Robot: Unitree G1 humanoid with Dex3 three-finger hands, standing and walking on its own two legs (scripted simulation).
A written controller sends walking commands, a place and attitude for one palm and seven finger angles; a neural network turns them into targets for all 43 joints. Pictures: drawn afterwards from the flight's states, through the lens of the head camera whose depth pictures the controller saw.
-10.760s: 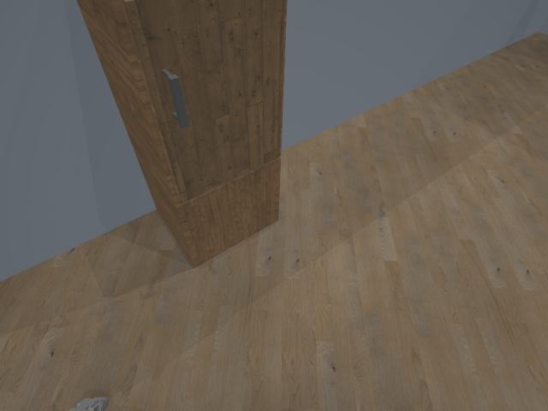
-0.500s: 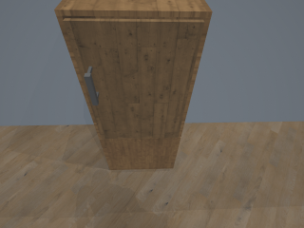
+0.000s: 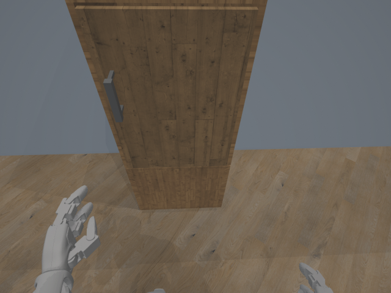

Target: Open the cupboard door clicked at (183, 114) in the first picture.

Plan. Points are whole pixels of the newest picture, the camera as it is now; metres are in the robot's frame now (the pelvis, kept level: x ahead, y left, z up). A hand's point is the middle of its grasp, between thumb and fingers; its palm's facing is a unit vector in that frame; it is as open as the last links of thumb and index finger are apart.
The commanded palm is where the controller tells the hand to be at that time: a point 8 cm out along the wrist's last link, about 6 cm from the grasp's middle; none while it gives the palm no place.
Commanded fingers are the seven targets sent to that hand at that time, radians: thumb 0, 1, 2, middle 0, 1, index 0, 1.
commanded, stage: raise the hand with hooked fingers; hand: left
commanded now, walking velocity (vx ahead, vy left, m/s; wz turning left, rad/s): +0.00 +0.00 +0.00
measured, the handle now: (115, 97) +0.59 +0.25 +0.06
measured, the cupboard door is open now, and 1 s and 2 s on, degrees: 0 0 0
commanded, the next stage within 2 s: move the hooked fingers beside the handle in 1.88 s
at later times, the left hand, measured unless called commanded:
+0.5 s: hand (91, 241) +0.22 +0.21 +0.01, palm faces +0.04 -1.00 -0.05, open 10.4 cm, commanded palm +0.19 +0.27 +0.02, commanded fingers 0.00 0.04 0.53 -0.26 -0.86 -0.26 -0.86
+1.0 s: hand (66, 216) +0.25 +0.26 +0.05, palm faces +0.09 -1.00 -0.04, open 13.3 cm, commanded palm +0.23 +0.31 +0.06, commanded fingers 0.00 -0.50 0.30 -0.30 -1.20 -0.30 -1.20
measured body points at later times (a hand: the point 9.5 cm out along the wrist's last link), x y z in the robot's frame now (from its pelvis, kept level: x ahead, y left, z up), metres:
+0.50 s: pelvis -0.02 -0.03 -0.05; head +0.04 -0.02 +0.40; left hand +0.21 +0.27 +0.01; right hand +0.15 -0.26 -0.14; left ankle +0.06 +0.11 -0.71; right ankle -0.03 -0.12 -0.71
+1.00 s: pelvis -0.01 +0.00 -0.02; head +0.03 +0.02 +0.43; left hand +0.24 +0.31 +0.05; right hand +0.17 -0.24 -0.09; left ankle +0.06 +0.12 -0.71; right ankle -0.03 -0.12 -0.71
